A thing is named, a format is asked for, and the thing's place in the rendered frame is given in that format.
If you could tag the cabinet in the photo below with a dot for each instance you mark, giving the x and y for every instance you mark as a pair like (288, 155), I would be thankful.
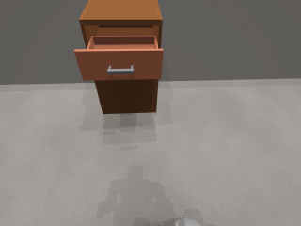
(124, 18)

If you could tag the handle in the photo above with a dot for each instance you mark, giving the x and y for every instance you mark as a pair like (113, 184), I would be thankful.
(120, 71)

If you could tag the drawer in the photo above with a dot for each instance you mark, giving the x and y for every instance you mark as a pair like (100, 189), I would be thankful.
(120, 52)

